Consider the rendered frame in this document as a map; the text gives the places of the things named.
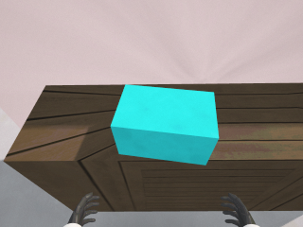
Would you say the robot right hand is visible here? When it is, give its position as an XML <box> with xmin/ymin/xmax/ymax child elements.
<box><xmin>221</xmin><ymin>193</ymin><xmax>256</xmax><ymax>227</ymax></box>

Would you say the carton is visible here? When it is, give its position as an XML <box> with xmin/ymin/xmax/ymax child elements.
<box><xmin>110</xmin><ymin>84</ymin><xmax>219</xmax><ymax>166</ymax></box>

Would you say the pedestal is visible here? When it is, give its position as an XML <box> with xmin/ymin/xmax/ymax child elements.
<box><xmin>3</xmin><ymin>82</ymin><xmax>303</xmax><ymax>212</ymax></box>

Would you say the robot left hand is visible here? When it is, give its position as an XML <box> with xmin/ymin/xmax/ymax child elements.
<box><xmin>67</xmin><ymin>192</ymin><xmax>100</xmax><ymax>227</ymax></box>

